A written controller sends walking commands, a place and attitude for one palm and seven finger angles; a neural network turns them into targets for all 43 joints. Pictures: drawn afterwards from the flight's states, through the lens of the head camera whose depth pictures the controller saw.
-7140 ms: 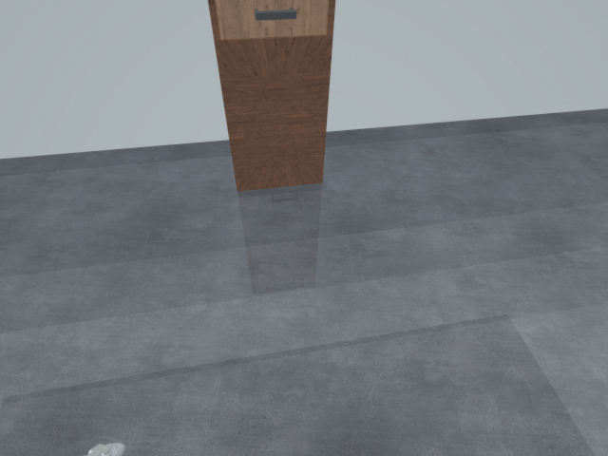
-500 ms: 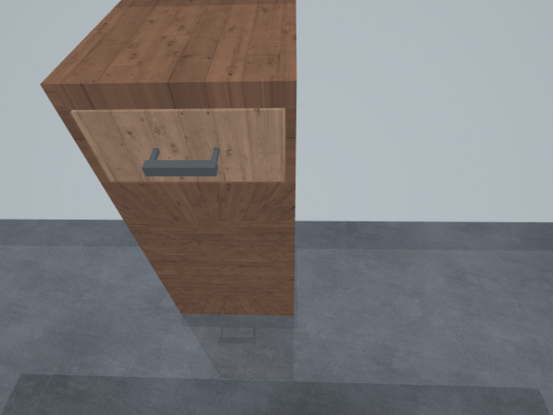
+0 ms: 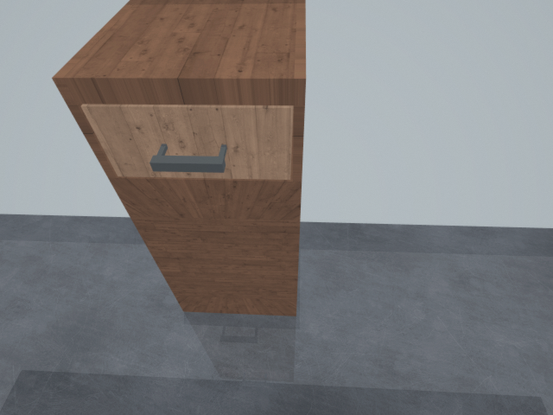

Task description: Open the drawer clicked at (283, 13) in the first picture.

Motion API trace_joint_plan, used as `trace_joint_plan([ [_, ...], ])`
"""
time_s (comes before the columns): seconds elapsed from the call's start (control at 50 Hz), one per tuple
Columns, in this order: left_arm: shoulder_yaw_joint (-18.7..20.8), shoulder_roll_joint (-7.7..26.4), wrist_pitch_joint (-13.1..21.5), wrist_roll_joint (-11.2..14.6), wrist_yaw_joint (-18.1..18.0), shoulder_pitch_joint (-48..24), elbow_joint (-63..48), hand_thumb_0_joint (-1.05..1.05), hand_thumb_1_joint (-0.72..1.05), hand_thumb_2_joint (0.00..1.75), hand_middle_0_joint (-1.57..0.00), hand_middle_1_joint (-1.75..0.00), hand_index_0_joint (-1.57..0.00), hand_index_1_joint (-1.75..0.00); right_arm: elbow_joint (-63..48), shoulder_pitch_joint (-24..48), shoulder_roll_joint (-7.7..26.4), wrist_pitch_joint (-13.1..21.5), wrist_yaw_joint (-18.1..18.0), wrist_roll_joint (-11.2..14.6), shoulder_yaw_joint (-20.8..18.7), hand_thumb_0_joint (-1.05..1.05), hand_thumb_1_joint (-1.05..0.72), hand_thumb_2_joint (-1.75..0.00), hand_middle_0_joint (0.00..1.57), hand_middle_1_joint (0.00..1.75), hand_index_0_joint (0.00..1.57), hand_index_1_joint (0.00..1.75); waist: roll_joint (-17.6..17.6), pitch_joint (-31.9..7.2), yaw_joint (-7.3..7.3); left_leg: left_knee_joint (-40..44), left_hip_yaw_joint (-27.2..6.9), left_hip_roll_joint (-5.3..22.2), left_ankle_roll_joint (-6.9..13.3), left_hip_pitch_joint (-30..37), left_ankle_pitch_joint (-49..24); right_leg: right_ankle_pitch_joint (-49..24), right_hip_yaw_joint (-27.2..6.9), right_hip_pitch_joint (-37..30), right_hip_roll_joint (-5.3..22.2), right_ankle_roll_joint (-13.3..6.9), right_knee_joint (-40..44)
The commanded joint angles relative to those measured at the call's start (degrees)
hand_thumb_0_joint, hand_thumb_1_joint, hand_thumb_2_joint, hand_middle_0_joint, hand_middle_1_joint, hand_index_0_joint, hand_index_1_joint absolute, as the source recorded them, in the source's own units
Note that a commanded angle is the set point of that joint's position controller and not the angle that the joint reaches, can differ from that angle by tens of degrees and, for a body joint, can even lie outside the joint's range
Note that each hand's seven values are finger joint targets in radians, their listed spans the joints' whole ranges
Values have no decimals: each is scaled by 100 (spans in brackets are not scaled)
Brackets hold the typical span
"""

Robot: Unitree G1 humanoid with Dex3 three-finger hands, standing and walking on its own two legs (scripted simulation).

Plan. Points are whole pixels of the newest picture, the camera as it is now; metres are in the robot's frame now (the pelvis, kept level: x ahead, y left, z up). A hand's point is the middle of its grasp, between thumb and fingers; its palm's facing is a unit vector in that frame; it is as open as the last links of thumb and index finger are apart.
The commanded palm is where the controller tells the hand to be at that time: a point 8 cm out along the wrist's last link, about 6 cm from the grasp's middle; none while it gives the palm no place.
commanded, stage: look again from close up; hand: left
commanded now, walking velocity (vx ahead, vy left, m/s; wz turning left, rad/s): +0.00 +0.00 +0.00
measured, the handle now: (190, 156) +0.56 +0.21 +0.05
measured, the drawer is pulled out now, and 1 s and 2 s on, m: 0.00 0.00 0.00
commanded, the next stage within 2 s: shuffle to correct the standing spot in 0.40 s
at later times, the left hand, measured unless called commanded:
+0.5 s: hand out of the picture -0.02 +0.26 -0.17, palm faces -0.01 -0.98 -0.20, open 7.4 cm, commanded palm none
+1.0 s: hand out of the picture -0.07 +0.19 -0.17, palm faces +0.07 -0.99 -0.12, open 7.4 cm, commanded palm none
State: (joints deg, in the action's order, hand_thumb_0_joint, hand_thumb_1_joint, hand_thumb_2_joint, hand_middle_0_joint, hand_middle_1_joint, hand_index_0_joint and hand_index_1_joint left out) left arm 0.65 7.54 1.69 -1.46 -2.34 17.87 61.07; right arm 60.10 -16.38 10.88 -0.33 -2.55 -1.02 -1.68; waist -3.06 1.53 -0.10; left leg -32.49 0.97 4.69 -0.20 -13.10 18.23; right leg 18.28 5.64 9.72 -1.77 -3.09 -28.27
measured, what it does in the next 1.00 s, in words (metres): stands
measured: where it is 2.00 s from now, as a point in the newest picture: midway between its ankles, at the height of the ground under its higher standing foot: outside the picture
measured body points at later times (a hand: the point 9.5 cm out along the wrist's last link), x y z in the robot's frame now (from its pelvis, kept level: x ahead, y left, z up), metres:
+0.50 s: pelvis -0.04 +0.08 +0.00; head -0.05 +0.09 +0.45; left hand -0.02 +0.31 -0.16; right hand -0.01 -0.16 -0.14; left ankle -0.02 +0.15 -0.73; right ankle -0.03 -0.08 -0.73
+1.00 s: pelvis +0.00 +0.05 +0.00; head +0.00 +0.06 +0.45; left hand -0.08 +0.24 -0.16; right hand -0.01 -0.18 -0.15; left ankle +0.01 +0.15 -0.70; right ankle -0.04 -0.05 -0.73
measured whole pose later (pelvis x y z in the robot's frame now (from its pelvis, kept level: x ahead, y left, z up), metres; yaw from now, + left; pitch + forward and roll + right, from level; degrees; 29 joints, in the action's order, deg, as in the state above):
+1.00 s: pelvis +0.00 +0.05 +0.00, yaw -1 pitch +0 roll -1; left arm 1.8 5.2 0.4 -2.2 -1.2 26.7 62.8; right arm 62.4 -18.1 8.6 -0.5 -1.1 -1.0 -2.3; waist 0.4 -0.4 1.0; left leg -47.8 5.5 3.8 2.1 -23.2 24.6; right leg 16.3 6.6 7.0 -0.7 -2.3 -23.3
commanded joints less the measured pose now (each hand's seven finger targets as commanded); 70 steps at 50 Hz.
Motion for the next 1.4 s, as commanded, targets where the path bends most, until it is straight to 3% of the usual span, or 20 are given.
trace_joint_plan([
  [0.0, 217, 1074, 33, -6, -82, 286, -517, 0, 90, 90, -20, -30, -20, -30, -625, 22, 501, 65, -9, 32, -141, 0, -90, -90, 20, 30, 20, 30, 1348, -188, 18, -286, -25, -117, 200, -648, 128, -4116, -1170, -535, 1397, -341, 364],
  [0.04, 146, 979, -17, 10, -75, -29, -659, 0, 90, 90, -20, -30, -20, -30, -529, -226, 412, 77, 38, 6, -89, 0, -90, -90, 20, 30, 20, 30, 992, -4, -166, 370, 6, -80, 224, 16, -751, -2569, -958, 182, 1125, -241, 420],
  [0.1, 155, 1067, -60, 62, -25, -6, -705, 0, 90, 90, -20, -30, -20, -30, -476, -59, 774, 160, 55, -23, -105, 0, -90, -90, 20, 30, 20, 30, -178, 302, 0, 612, -320, 228, 301, 23, -1898, -1331, -679, 421, 661, 41, 304],
  [0.5, 1, 715, -193, -10, 38, 416, -361, 0, 90, 90, -20, -30, -20, -30, -325, -61, 774, 113, 137, 4, -45, 0, -90, -90, 20, 30, 20, 30, 98, 229, 56, 2119, -903, 374, 328, -441, 1010, -382, -398, 87, 602, 369, 408],
  [0.64, 57, 445, -327, -82, 168, 757, -246, 0, 90, 90, -20, -30, -20, -30, -143, -236, 977, 8, 42, -31, -202, 0, -90, -90, 20, 30, 20, 30, -214, 495, 30, 2480, -1469, 960, 715, -545, 2263, 377, -133, 618, 323, 268, -514],
  [0.74, 132, 357, -271, -46, 206, 1129, -128, 0, 90, 90, -20, -30, -20, -30, 1, -333, 687, 13, 4, -28, -184, 0, -90, -90, 20, 30, 20, 30, 82, 538, 110, 1772, -869, 638, 585, -952, 1711, 108, -281, -137, 390, 141, 578],
  [0.78, 195, 558, -211, -44, 145, 1441, -36, 0, 90, 90, -20, -30, -20, -30, -62, -274, 323, 53, 23, 0, -94, 0, -90, -90, 20, 30, 20, 30, 988, 564, 226, 483, -29, -53, 359, -1631, 1266, 1138, -1465, -460, 1107, -249, 1350],
  [0.8, 257, 786, -181, -20, 91, 1503, -11, 0, 90, 90, -20, -30, -20, -30, -126, -205, 138, 64, 54, -5, -49, 0, -90, -90, 20, 30, 20, 30, 1865, 550, 259, -523, 545, -368, 264, -1914, 885, 1864, -2215, -514, 1639, -528, 1903],
  [0.82, 261, 709, -135, 14, 52, 1542, 3, 0, 90, 90, -20, -30, -20, -30, -181, 43, 231, 72, 85, -23, -79, 0, -90, -90, 20, 30, 20, 30, 1726, 663, 338, -1377, 392, -248, 301, -2019, 989, 1802, -2490, -280, 1895, -787, 2128],
  [0.9, 258, 563, -25, -37, 38, 1172, -70, 0, 90, 90, -20, -30, -20, -30, -186, 40, 48, 130, 162, -11, -100, 0, -90, -90, 20, 30, 20, 30, 531, 578, 38, -2041, 327, -6, 269, -2071, 765, 108, -1650, -286, 1739, -964, 1740],
  [1.02, 225, 477, -78, 6, 141, 1006, 29, 0, 90, 90, -20, -30, -20, -30, 32, -619, -99, 247, 91, -26, -57, 0, -90, -90, 20, 30, 20, 30, 882, 340, -220, 143, 879, -183, 158, 19, -471, -510, -663, 646, 1058, -450, 801],
  [1.04, 192, 333, -103, 0, 159, 1043, 16, 0, 90, 90, -20, -30, -20, -30, 189, -1043, 112, 286, 63, -23, -113, 0, -90, -90, 20, 30, 20, 30, 450, 189, -346, 469, 546, 68, 201, 668, -488, -386, -469, 1001, 832, -271, 147],
  [1.06, 160, 100, -116, 12, 195, 1106, -57, 0, 90, 90, -20, -30, -20, -30, 294, -1446, 608, 315, 1, -67, -227, 0, -90, -90, 20, 30, 20, 30, -664, 52, -445, 1162, -1036, 1149, 579, 1350, -277, 45, -190, 1935, 426, 23, -1006],
  [1.08, 127, 44, -110, -5, 208, 870, -277, 0, 90, 90, -20, -30, -20, -30, 308, -1804, 1009, 290, -52, -97, -331, 0, -90, -90, 20, 30, 20, 30, -1232, 50, -555, 1924, -2478, 2236, 1192, 1530, -375, 1341, 49, 2625, 195, 204, -2274],
  [1.1, 158, 135, -165, -77, 206, 586, -436, 0, 90, 90, -20, -30, -20, -30, 233, -1569, 1042, 232, -89, -75, -331, 0, -90, -90, 20, 30, 20, 30, -569, 378, -489, 2051, -2412, 2454, 1452, 1014, -375, 1401, -355, 2652, 494, 176, -2962],
  [1.18, 171, -20, -249, -5, 167, 745, -276, 0, 90, 90, -20, -30, -20, -30, -5, -374, 418, 293, -95, -57, -49, 0, -90, -90, 20, 30, 20, 30, -444, 441, 81, 1681, -496, 1526, 1025, -333, -3332, 474, -518, 1372, 783, 410, -2385],
  [1.24, 163, -5, -301, 27, 120, 659, -320, 0, 90, 90, -20, -30, -20, -30, -38, -262, 540, 211, -85, -47, -124, 0, -90, -90, 20, 30, 20, 30, -332, 57, 41, 1242, -20, 1274, 909, -6, -3781, 47, -138, 867, 557, 459, -1325],
  [1.34, 272, 365, -278, -3, 82, 718, -480, 0, 90, 90, -20, -30, -20, -30, -104, -131, 534, 45, -9, -21, -264, 0, -90, -90, 20, 30, 20, 30, -295, -1, 190, 500, 216, 909, 472, -363, -2499, -1403, -54, 133, 531, 423, -142],
  [1.36, 324, 611, -232, -20, 54, 736, -529, 0, 90, 90, -20, -30, -20, -30, -143, -164, 363, 10, 17, -9, -269, 0, -90, -90, 20, 30, 20, 30, 318, -65, 198, -4, 466, 527, 222, -556, -1488, -2504, -529, -46, 914, 334, 134],
  [1.38, 365, 964, -189, -45, 17, 552, -587, 0, 90, 90, -20, -30, -20, -30, -196, -367, 45, -35, 59, 27, -235, 0, -90, -90, 20, 30, 20, 30, 1333, -183, 45, -682, 804, -111, -8, -879, 55, -3684, -1366, -128, 1727, -24, 371],
])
